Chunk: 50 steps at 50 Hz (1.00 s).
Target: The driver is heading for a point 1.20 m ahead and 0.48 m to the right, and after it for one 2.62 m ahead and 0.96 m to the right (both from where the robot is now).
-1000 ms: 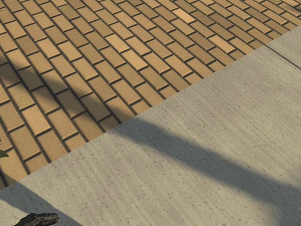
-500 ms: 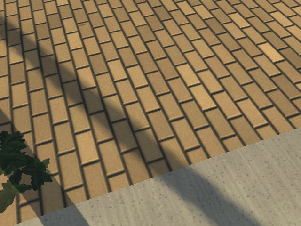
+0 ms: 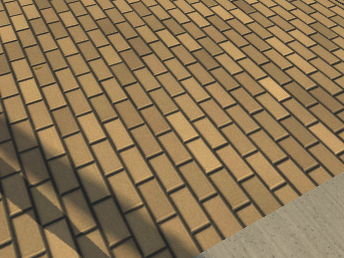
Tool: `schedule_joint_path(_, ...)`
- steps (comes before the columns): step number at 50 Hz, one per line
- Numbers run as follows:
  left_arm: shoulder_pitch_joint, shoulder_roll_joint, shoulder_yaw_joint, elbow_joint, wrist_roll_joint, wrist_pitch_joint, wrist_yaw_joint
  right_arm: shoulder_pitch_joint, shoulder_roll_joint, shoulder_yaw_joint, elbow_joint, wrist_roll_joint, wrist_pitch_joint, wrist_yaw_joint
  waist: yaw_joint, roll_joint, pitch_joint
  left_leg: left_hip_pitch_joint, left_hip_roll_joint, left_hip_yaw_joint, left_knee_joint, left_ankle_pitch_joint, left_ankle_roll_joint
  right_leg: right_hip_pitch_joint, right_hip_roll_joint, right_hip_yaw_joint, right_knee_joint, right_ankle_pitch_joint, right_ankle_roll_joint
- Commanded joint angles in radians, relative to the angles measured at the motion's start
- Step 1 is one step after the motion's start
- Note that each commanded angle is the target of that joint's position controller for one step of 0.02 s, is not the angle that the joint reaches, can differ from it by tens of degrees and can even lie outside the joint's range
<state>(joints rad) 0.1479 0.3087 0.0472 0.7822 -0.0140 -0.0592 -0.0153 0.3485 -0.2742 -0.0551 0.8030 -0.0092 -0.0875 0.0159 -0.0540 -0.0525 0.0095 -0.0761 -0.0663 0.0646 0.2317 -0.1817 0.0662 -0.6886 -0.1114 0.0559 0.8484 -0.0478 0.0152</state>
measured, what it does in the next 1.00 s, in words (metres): walks ahead, turning right: right foot, then left foot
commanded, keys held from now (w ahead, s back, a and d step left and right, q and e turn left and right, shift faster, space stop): w+e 1.00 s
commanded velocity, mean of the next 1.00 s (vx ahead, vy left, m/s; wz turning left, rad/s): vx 0.50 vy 0.00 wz -0.52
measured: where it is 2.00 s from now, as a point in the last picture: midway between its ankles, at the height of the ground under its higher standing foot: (270, 147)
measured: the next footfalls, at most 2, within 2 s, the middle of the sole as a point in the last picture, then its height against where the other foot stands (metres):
right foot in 0.24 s outside the picture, level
left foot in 0.70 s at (169, 228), level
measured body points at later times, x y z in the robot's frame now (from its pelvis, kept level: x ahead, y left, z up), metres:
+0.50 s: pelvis +0.28 -0.07 +0.00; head +0.32 -0.09 +0.45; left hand +0.43 +0.18 -0.11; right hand +0.39 -0.38 -0.10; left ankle +0.44 +0.09 -0.68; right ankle +0.26 -0.15 -0.75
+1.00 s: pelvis +0.56 -0.11 +0.00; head +0.58 -0.12 +0.45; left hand +0.85 +0.02 -0.09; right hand +0.44 -0.37 -0.12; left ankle +0.58 +0.00 -0.75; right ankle +0.56 -0.30 -0.67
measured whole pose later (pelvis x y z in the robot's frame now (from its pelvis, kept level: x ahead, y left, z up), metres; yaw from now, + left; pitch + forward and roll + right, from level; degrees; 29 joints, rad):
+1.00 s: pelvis +0.56 -0.11 +0.00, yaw -34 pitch +1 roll +2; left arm 0.20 0.32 0.08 0.64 -0.02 -0.01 -0.01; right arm 0.32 -0.27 -0.07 0.81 -0.01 -0.09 0.00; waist -0.06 -0.05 0.03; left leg -0.09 -0.01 0.13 0.30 -0.22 0.02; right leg -0.69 -0.09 0.06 0.99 -0.17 0.01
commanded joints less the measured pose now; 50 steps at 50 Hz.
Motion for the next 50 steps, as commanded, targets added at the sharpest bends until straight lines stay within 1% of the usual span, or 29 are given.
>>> schedule_joint_path(1,-0.056,0.029,0.001,-0.065,-0.004,-0.010,-0.011,-0.055,-0.160,-0.036,-0.057,0.001,-0.022,-0.012,0.007,0.098,0.038,-0.046,0.267,-0.069,-0.129,0.223,0.124,0.036,0.011,-0.001,-0.134,0.156,-0.009)
schedule_joint_path(4,-0.138,0.023,-0.004,-0.106,-0.006,-0.012,-0.026,-0.007,-0.170,-0.039,-0.020,0.008,-0.012,-0.016,-0.027,0.086,0.064,0.049,0.297,-0.028,-0.113,0.236,0.112,0.009,0.026,-0.016,-0.216,0.165,-0.029)
schedule_joint_path(7,-0.188,0.025,-0.004,-0.147,-0.006,-0.013,-0.046,0.017,-0.176,-0.043,0.005,0.015,0.011,-0.021,-0.033,0.089,0.074,0.171,0.330,-0.002,-0.046,0.347,0.093,-0.030,0.044,-0.048,-0.260,0.055,-0.060)
schedule_joint_path(9,-0.166,0.044,0.006,-0.163,-0.003,-0.012,-0.057,-0.002,-0.197,-0.049,0.002,0.018,0.027,-0.031,-0.003,0.119,0.038,0.213,0.333,0.030,0.060,0.637,0.067,0.040,0.088,-0.105,-0.268,-0.052,-0.092)
schedule_joint_path(10,-0.113,0.066,0.019,-0.159,-0.001,-0.009,-0.057,-0.010,-0.212,-0.053,-0.004,0.018,0.036,-0.038,0.030,0.143,-0.010,0.219,0.328,0.049,0.156,0.827,0.053,0.128,0.126,-0.140,-0.260,-0.102,-0.111)
schedule_joint_path(11,0.012,0.103,0.042,-0.133,-0.002,-0.006,-0.054,-0.024,-0.217,-0.053,-0.010,0.018,0.047,-0.047,0.101,0.141,-0.083,0.185,0.304,0.082,0.326,0.934,0.029,0.296,0.168,-0.161,-0.293,-0.089,-0.139)
schedule_joint_path(12,0.178,0.168,0.075,-0.097,-0.006,-0.001,-0.039,-0.024,-0.207,-0.046,-0.025,0.013,0.047,-0.057,0.179,0.104,-0.173,0.013,0.269,0.098,0.563,0.813,-0.009,0.581,0.144,-0.077,-0.320,-0.037,-0.185)
schedule_joint_path(13,0.273,0.290,0.107,-0.091,-0.006,0.005,-0.023,0.061,-0.100,-0.008,-0.075,-0.013,0.021,-0.043,0.146,-0.120,-0.301,-0.443,0.123,0.096,0.962,0.191,-0.079,1.006,-0.122,0.401,-0.322,-0.099,-0.359)
schedule_joint_path(14,0.281,0.243,0.088,-0.102,-0.013,0.002,-0.021,0.031,-0.094,0.004,-0.075,-0.012,-0.019,-0.025,0.154,-0.126,-0.422,-0.639,0.002,-0.109,1.135,-0.391,-0.089,1.135,-0.233,0.779,-0.493,-0.176,-0.442)
schedule_joint_path(15,0.261,0.185,0.070,-0.101,-0.004,-0.001,-0.019,-0.071,-0.160,-0.016,-0.105,0.032,-0.045,-0.008,0.182,-0.072,-0.313,-0.740,0.070,-0.182,1.166,-0.335,-0.067,1.070,-0.199,0.641,-0.522,-0.200,-0.385)
schedule_joint_path(16,0.207,0.157,0.063,-0.107,-0.003,-0.003,-0.015,-0.123,-0.154,-0.010,-0.125,0.042,-0.058,-0.005,0.156,-0.012,-0.196,-0.742,0.113,-0.162,1.097,-0.250,-0.052,0.920,-0.157,0.504,-0.532,-0.156,-0.347)
schedule_joint_path(17,0.143,0.133,0.055,-0.120,-0.002,-0.002,-0.014,-0.140,-0.149,-0.012,-0.123,0.021,-0.061,-0.012,0.112,0.050,-0.110,-0.697,0.147,-0.151,0.998,-0.198,-0.057,0.761,-0.117,0.408,-0.552,-0.067,-0.320)
schedule_joint_path(18,0.096,0.105,0.045,-0.137,0.007,-0.003,-0.011,-0.130,-0.159,-0.022,-0.121,0.005,-0.051,-0.018,0.073,0.033,-0.073,-0.621,0.173,-0.151,0.931,-0.160,-0.066,0.643,-0.087,0.346,-0.577,0.022,-0.309)
schedule_joint_path(20,0.063,0.103,0.046,-0.155,0.011,-0.004,-0.005,-0.097,-0.138,-0.022,-0.122,-0.005,-0.026,-0.019,0.033,0.002,-0.056,-0.542,0.177,-0.140,0.867,-0.132,-0.096,0.518,-0.054,0.302,-0.616,0.102,-0.319)
schedule_joint_path(22,0.074,0.126,0.054,-0.150,0.007,-0.007,0.006,-0.117,-0.114,-0.016,-0.132,-0.009,-0.011,-0.024,0.029,0.001,-0.038,-0.526,0.166,-0.119,0.770,-0.070,-0.127,0.441,-0.030,0.241,-0.631,0.157,-0.319)
schedule_joint_path(26,0.132,0.150,0.063,-0.128,-0.006,0.002,0.025,-0.281,-0.070,0.004,-0.171,-0.005,-0.017,-0.018,0.093,-0.018,-0.014,-0.449,0.111,-0.108,0.446,0.207,-0.145,0.383,0.038,0.174,-0.612,0.053,-0.251)
schedule_joint_path(30,0.199,0.149,0.065,-0.103,-0.015,0.015,0.031,-0.360,-0.105,-0.007,-0.196,0.017,-0.030,-0.001,0.121,-0.037,-0.017,-0.393,0.076,-0.142,0.298,0.248,-0.132,0.457,0.001,0.273,-0.549,-0.066,-0.225)
schedule_joint_path(32,0.199,0.145,0.066,-0.102,-0.012,0.019,0.034,-0.343,-0.134,-0.020,-0.196,0.020,-0.038,0.004,0.100,-0.057,-0.019,-0.365,0.077,-0.160,0.267,0.175,-0.106,0.511,-0.025,0.338,-0.489,-0.085,-0.207)
schedule_joint_path(34,0.179,0.122,0.061,-0.111,-0.008,0.024,0.033,-0.238,-0.155,-0.037,-0.169,0.018,-0.046,0.000,0.039,-0.071,-0.046,-0.221,0.076,-0.136,0.217,0.125,-0.063,0.508,0.000,0.354,-0.395,-0.065,-0.174)
schedule_joint_path(35,0.181,0.073,0.043,-0.120,-0.001,0.021,0.029,-0.133,-0.188,-0.051,-0.155,0.003,-0.052,-0.007,-0.012,-0.035,-0.135,-0.031,0.151,-0.190,0.221,0.098,-0.017,0.456,0.054,0.305,-0.228,-0.075,-0.141)
schedule_joint_path(36,0.264,0.004,0.022,-0.142,-0.005,0.015,0.027,-0.013,-0.268,-0.070,-0.145,-0.019,-0.049,-0.015,-0.016,0.165,-0.284,0.316,0.369,-0.484,0.202,-0.017,0.093,0.200,0.176,0.173,0.098,-0.302,-0.075)
schedule_joint_path(37,0.318,0.027,0.016,-0.163,-0.021,0.007,0.028,0.050,-0.272,-0.077,-0.110,-0.002,-0.033,-0.005,-0.001,0.406,-0.334,0.420,0.501,-0.856,0.095,-0.289,0.185,-0.036,0.186,0.109,0.337,-0.566,-0.046)
schedule_joint_path(38,0.267,0.121,0.039,-0.144,-0.027,0.010,0.030,0.002,-0.185,-0.054,-0.130,0.009,-0.029,-0.005,-0.022,0.263,-0.207,0.325,0.468,-0.792,0.059,-0.417,0.153,-0.109,0.126,0.133,0.435,-0.489,-0.036)
schedule_joint_path(39,0.182,0.143,0.047,-0.157,-0.018,0.017,0.030,-0.040,-0.149,-0.043,-0.135,0.007,-0.021,-0.009,-0.029,0.184,-0.109,0.212,0.429,-0.636,0.056,-0.335,0.116,-0.116,0.095,0.097,0.451,-0.408,-0.030)
schedule_joint_path(40,0.143,0.132,0.048,-0.167,-0.008,0.020,0.028,-0.084,-0.127,-0.034,-0.134,0.001,-0.016,-0.010,-0.011,0.142,-0.048,0.105,0.384,-0.516,0.038,-0.204,0.103,-0.088,0.066,0.082,0.418,-0.344,-0.025)
schedule_joint_path(41,0.129,0.119,0.052,-0.173,-0.006,0.023,0.024,-0.111,-0.105,-0.027,-0.127,-0.003,-0.015,-0.012,0.009,0.155,-0.015,0.037,0.352,-0.430,0.016,-0.109,0.096,-0.059,0.037,0.081,0.377,-0.302,-0.023)
schedule_joint_path(44,0.130,0.063,0.045,-0.183,-0.015,0.040,0.015,-0.123,-0.102,-0.028,-0.106,0.001,-0.025,-0.014,0.032,0.180,0.007,-0.044,0.318,-0.270,-0.048,0.025,0.104,-0.008,0.007,0.047,0.317,-0.248,-0.014)
schedule_joint_path(47,0.078,0.042,0.038,-0.207,-0.007,0.044,0.012,-0.111,-0.138,-0.042,-0.078,0.001,-0.029,-0.016,0.029,0.136,0.018,-0.019,0.336,-0.177,-0.075,0.147,0.126,-0.055,-0.004,0.046,0.210,-0.159,0.002)
schedule_joint_path(50,0.019,0.030,0.031,-0.216,-0.009,0.036,-0.004,-0.114,-0.157,-0.046,-0.060,0.003,-0.020,-0.019,0.012,0.123,0.025,0.009,0.315,-0.062,-0.076,0.227,0.107,-0.032,0.000,0.014,0.045,-0.010,-0.001)
Over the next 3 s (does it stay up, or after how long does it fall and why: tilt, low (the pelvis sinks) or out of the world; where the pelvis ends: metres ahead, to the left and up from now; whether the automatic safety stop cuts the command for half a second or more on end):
stays up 1.14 -0.54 -0.01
